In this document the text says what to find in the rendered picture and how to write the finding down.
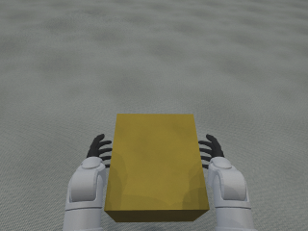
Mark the robot right hand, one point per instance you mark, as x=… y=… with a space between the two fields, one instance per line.
x=215 y=152

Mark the robot right forearm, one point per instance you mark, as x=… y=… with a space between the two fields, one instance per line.
x=231 y=197

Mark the carton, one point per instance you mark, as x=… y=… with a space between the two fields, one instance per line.
x=156 y=172

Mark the robot left forearm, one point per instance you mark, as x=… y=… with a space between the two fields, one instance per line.
x=84 y=197

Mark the robot left hand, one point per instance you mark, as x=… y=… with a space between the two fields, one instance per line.
x=95 y=151

